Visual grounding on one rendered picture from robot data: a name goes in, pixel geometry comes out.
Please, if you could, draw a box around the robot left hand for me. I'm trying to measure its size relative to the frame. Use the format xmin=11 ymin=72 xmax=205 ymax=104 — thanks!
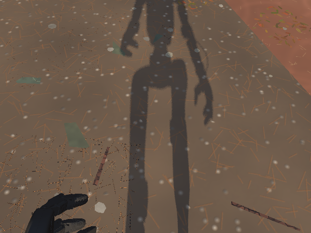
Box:
xmin=24 ymin=193 xmax=97 ymax=233

